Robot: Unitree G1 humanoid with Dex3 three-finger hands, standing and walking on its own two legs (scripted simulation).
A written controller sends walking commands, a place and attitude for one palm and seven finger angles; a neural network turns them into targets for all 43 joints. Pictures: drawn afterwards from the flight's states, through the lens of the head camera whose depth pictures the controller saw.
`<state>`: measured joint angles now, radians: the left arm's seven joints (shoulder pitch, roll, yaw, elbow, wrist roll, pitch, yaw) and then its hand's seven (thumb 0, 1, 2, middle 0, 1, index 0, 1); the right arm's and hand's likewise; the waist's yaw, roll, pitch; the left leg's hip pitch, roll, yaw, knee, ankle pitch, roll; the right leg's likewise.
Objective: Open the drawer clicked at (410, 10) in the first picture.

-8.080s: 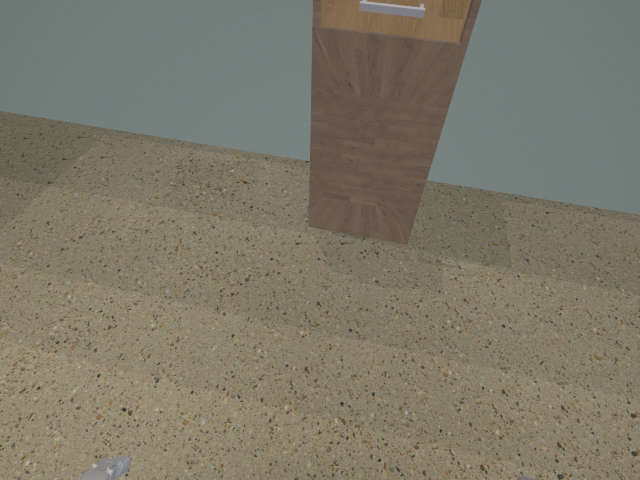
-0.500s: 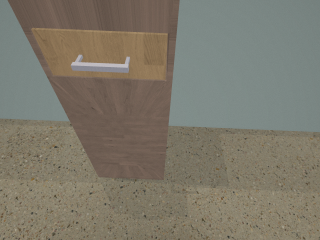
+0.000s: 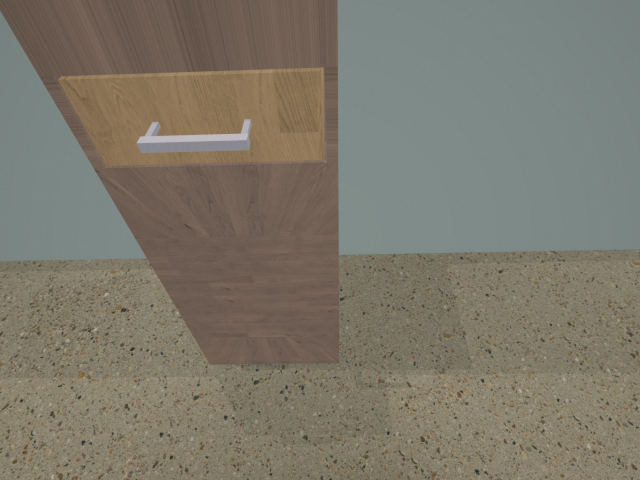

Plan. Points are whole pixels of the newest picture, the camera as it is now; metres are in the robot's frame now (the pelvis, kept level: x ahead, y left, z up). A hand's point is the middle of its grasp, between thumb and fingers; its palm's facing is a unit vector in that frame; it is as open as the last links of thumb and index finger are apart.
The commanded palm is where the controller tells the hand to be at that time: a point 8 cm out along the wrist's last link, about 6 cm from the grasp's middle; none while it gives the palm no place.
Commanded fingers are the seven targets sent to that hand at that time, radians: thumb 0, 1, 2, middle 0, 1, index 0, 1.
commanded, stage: look again from close up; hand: left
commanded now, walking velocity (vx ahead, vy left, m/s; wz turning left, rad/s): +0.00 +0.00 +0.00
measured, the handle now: (197, 135) +0.57 +0.22 +0.14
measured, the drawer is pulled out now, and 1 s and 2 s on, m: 0.00 0.00 0.00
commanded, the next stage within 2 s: shuffle to correct the standing spot in 0.06 s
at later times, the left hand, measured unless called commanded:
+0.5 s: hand out of the picture -0.01 +0.15 -0.19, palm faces +0.07 -0.99 -0.13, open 7.4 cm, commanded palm none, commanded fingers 0.00 0.90 0.90 -0.20 -0.30 -0.20 -0.30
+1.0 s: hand out of the picture +0.09 +0.18 -0.18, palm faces +0.09 -0.97 -0.21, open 7.2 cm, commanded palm none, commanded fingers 0.00 0.90 0.90 -0.20 -0.30 -0.20 -0.30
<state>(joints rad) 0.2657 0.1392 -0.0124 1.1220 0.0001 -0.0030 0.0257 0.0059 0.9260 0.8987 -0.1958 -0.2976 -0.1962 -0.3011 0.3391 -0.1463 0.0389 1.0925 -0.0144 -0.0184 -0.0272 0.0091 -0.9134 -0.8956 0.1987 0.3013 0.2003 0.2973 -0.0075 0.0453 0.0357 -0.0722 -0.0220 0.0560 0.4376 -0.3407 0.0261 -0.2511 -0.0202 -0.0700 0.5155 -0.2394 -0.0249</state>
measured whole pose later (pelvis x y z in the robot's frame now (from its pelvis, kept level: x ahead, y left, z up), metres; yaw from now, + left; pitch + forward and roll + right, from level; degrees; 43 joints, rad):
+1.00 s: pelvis +0.06 +0.00 -0.01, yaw +1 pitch -2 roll +1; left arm 0.21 0.17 0.04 1.04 0.01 0.04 0.03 0.01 0.94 0.90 -0.20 -0.30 -0.20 -0.30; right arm 0.25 -0.14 -0.02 1.06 -0.02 0.00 -0.03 0.02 -0.93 -0.90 0.20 0.30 0.20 0.30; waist 0.02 -0.03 0.07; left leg -0.24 0.02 0.08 0.56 -0.29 0.00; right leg -0.28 -0.03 -0.09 0.61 -0.30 -0.03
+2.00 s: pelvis +0.04 +0.02 +0.00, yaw +0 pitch -1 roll +0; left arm 0.32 0.13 -0.01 1.10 0.01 -0.01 0.03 0.01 0.92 0.90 -0.20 -0.30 -0.20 -0.30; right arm 0.34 -0.12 0.02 1.11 -0.01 -0.01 -0.02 0.01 -0.91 -0.90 0.20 0.30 0.20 0.30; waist -0.01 -0.01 0.01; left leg -0.21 0.00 0.07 0.44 -0.21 0.02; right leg -0.25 -0.03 -0.07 0.46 -0.19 -0.01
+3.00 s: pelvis +0.09 -0.01 -0.02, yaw +1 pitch +4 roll +1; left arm 0.30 0.37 -0.06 -0.21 0.96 0.05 0.27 0.00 0.23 0.61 -0.27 -0.73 -0.27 -0.73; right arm 0.04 -0.20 0.03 0.56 -0.05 0.09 0.04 0.01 -0.90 -0.90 0.20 0.30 0.20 0.30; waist 0.11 0.07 -0.07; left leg -0.35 0.02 0.05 0.66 -0.37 -0.01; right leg -0.40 -0.01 -0.06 0.71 -0.38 -0.04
